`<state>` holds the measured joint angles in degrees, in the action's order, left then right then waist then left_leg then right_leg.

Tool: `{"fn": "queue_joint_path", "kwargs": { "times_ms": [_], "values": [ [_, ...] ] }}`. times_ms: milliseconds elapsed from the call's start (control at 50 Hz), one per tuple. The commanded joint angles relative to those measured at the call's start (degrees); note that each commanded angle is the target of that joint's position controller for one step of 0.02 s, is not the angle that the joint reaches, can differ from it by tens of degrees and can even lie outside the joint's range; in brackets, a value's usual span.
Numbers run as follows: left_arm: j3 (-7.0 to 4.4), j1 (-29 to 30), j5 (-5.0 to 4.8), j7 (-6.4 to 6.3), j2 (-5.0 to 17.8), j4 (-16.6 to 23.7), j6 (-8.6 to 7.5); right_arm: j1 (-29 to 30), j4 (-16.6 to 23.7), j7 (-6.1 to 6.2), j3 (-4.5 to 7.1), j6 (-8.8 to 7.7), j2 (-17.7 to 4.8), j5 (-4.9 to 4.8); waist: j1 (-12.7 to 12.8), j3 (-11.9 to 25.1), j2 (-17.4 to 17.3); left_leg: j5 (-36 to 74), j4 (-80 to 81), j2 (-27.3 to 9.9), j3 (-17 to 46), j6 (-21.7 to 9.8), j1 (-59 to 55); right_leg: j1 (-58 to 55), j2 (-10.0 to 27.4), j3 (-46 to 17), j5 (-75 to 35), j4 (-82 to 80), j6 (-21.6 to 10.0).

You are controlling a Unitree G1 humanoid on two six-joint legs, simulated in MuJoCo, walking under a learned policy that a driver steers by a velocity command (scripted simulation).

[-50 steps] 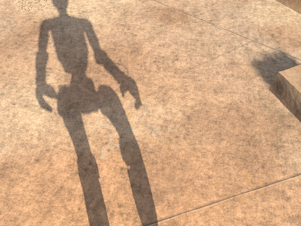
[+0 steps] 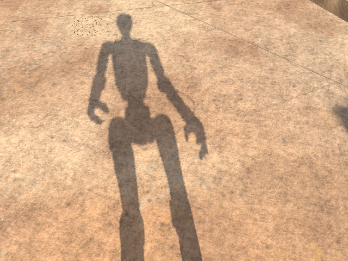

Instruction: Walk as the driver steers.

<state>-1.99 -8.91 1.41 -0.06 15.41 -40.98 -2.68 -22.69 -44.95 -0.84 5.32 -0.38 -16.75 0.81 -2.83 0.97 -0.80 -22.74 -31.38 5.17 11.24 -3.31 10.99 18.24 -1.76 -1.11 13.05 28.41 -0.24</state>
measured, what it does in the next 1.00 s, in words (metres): walks ahead: left foot, then right foot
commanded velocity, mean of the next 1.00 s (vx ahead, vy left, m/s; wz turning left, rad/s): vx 0.34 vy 0.00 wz -0.14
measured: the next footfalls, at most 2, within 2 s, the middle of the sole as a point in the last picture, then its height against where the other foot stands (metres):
left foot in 0.44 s outside the picture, level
right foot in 0.92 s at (188, 260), level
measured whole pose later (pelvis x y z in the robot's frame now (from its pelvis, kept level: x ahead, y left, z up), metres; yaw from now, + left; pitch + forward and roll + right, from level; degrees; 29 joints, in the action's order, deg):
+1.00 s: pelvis +0.40 +0.04 -0.01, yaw -13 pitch +0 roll +1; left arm -3.2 -8.5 0.6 0.9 13.7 -44.0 0.0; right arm -13.8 -47.7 1.6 2.4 0.0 -13.4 1.0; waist -0.6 -5.7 -0.8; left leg -31.9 -67.1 -0.8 -5.3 0.4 20.9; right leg 25.1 -4.4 3.4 10.2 34.8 -7.4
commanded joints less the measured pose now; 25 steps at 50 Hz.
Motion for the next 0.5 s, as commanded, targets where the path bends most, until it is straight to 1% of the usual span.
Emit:
{"fn": "queue_joint_path", "kwargs": {
  "times_ms": [20, 40, 60, 80, 100, 120, 140, 180, 220, 260, 300, 340, 360, 380, 400, 420, 440, 460, 480, 500],
  "values": [
    [-4.50, -15.70, 1.72, -1.63, 17.34, -0.32, -1.38, 7.70, 8.28, 0.10, -0.38, -1.78, -1.91, -0.14, 8.80, 1.42, 15.64, -11.56, -23.39, 2.73, -4.31, -1.59, 33.51, -24.26, 26.29, -41.51, 37.51, -22.19, -8.02],
    [-3.61, -12.40, 1.46, -1.28, 12.96, -0.05, -1.30, 6.54, 7.25, -0.11, -0.01, -1.68, -4.35, 0.77, 5.71, -3.29, 8.92, -5.99, -29.30, -1.85, -2.10, -2.44, 33.58, -19.00, 25.14, -39.34, 37.87, -21.52, -9.97],
    [-2.57, -9.54, 0.65, -0.73, 8.64, 0.28, -1.59, 6.55, 5.89, -0.90, 0.02, -1.81, -4.39, 1.18, 4.14, -5.88, 5.07, -1.14, -29.68, -3.28, -2.47, -2.34, 32.46, -15.41, 21.62, -31.85, 31.25, -20.78, -9.38],
    [-1.91, -7.92, 0.47, -0.38, 6.37, 0.40, -1.95, 5.79, 4.92, -1.55, -0.14, -1.86, -3.62, 1.16, 3.16, -5.82, 5.01, 2.53, -28.63, -4.21, -3.03, -1.60, 30.43, -14.20, 18.09, -24.72, 23.25, -21.07, -8.08],
    [-1.56, -8.20, 0.47, -0.42, 5.43, -0.09, -2.34, 5.86, 4.34, -2.09, -0.23, -1.72, -3.27, 1.56, 3.21, -5.34, 6.59, 5.33, -29.05, -4.34, -4.17, -0.82, 29.41, -13.92, 15.68, -19.48, 15.58, -21.26, -7.70],
    [-1.43, -9.15, 0.40, -0.33, 5.06, -0.83, -2.77, 6.37, 4.13, -2.40, -0.37, -1.56, -3.18, 1.82, 3.44, -4.63, 7.33, 7.69, -29.65, -4.33, -4.60, -0.17, 28.94, -14.02, 14.06, -15.42, 8.42, -21.10, -7.61],
    [-1.44, -10.48, 0.18, -0.07, 5.11, -1.69, -3.19, 7.24, 4.42, -2.55, -0.51, -1.46, -2.92, 1.83, 3.44, -4.08, 7.35, 9.31, -29.75, -4.17, -4.65, 0.27, 29.30, -14.64, 13.55, -13.16, 3.16, -20.80, -7.86],
    [-1.56, -12.85, -0.26, 0.37, 5.14, -3.20, -3.78, 10.46, 5.41, -2.66, -0.76, -1.34, -2.71, 1.78, 3.82, -4.18, 6.81, 11.54, -28.04, -4.36, -5.05, 1.25, 31.60, -16.27, 13.67, -10.24, -3.82, -20.73, -8.89],
    [-1.55, -14.46, -0.44, 0.50, 4.90, -4.45, -3.80, 14.75, 6.65, -2.75, -1.26, -1.27, -2.06, 1.83, 4.53, -4.73, 6.63, 13.58, -23.63, -5.12, -6.64, 2.19, 33.04, -17.17, 13.78, -7.87, -8.29, -20.93, -9.67],
    [-1.49, -15.13, -0.52, 0.57, 4.67, -5.56, -3.63, 19.09, 7.94, -3.07, -2.12, -1.31, -0.82, 1.88, 5.02, -5.04, 7.04, 16.28, -16.80, -6.60, -10.21, 2.71, 30.64, -16.21, 13.04, -4.92, -12.76, -20.75, -9.74],
    [-1.65, -16.43, -0.49, 0.60, 5.30, -6.76, -3.49, 23.13, 9.09, -3.39, -2.84, -1.43, 0.12, 1.48, 5.92, -5.38, 7.57, 17.06, -10.06, -7.23, -13.23, 2.34, 25.88, -14.73, 12.88, -3.06, -15.92, -20.32, -9.47],
    [-1.85, -18.19, -0.60, 0.58, 6.31, -8.08, -3.20, 25.03, 9.65, -3.19, -3.00, -1.52, -0.17, 1.21, 6.38, -5.75, 7.60, 15.46, -5.68, -6.77, -15.05, 1.09, 21.09, -14.42, 13.85, -3.46, -18.84, -19.07, -9.27],
    [-1.94, -18.73, -0.64, 0.52, 6.88, -8.75, -2.94, 24.90, 9.75, -2.86, -2.94, -1.64, -0.41, 1.15, 6.02, -5.98, 7.42, 14.27, -4.10, -6.19, -15.46, 0.31, 19.00, -14.77, 14.65, -4.26, -21.61, -17.90, -9.33],
    [-2.08, -18.63, -0.61, 0.44, 7.60, -9.21, -2.65, 23.35, 9.37, -2.39, -2.77, -1.85, -0.86, 1.17, 4.99, -5.59, 7.19, 12.92, -2.45, -5.19, -15.77, -0.49, 15.94, -15.29, 15.16, -4.70, -26.46, -15.62, -9.10],
    [-2.21, -18.30, -0.62, 0.37, 8.31, -9.60, -2.43, 19.43, 8.10, -1.76, -2.35, -2.18, -1.58, 1.25, 2.89, -3.82, 6.66, 12.02, -0.05, -3.49, -16.10, -1.30, 10.36, -15.78, 14.75, -4.34, -34.83, -10.67, -8.47],
    [-2.18, -18.01, -0.91, 0.36, 8.45, -10.04, -2.19, 11.62, 5.39, -0.98, -1.69, -2.83, -2.74, 1.64, -0.86, 0.36, 4.28, 13.89, 3.86, -2.28, -16.17, -2.53, -0.05, -14.28, 12.36, -2.08, -39.82, -0.77, -7.33],
    [-1.77, -17.69, -1.20, 0.41, 7.32, -9.39, -2.28, 1.97, 2.77, -0.02, -0.63, -3.64, -5.88, 2.75, -4.62, 7.09, 1.70, 11.48, 4.10, -7.98, -10.54, -4.29, -14.99, -5.73, 9.46, -0.35, -30.15, 12.20, -6.22],
    [-0.04, -20.43, -2.36, 0.68, 0.25, -6.60, -2.32, -4.92, 2.62, 0.88, 0.65, -3.97, -11.94, 4.08, -5.08, 16.53, -10.48, -0.84, 7.57, -27.34, 13.57, -7.97, -31.67, 11.57, 2.48, 3.45, 1.27, 32.57, -3.86],
    [-1.39, -21.39, -1.72, 0.19, 4.22, -7.59, -1.82, -5.07, 2.07, 0.89, 0.78, -3.35, -12.11, 2.15, -4.63, 17.77, -11.69, -1.74, 15.57, -31.82, 28.07, -10.28, -27.39, 17.15, -0.93, -1.58, 15.87, 41.59, -4.54],
    [-2.07, -17.48, -1.17, 0.11, 5.60, -7.34, -1.33, 0.54, 2.19, 0.79, -0.24, -3.15, -8.36, 1.42, -2.01, 8.22, -6.22, -3.54, 16.13, -28.65, 19.16, -8.62, -19.83, 19.44, 2.71, -3.95, 11.13, 43.55, -5.28]
  ]
}}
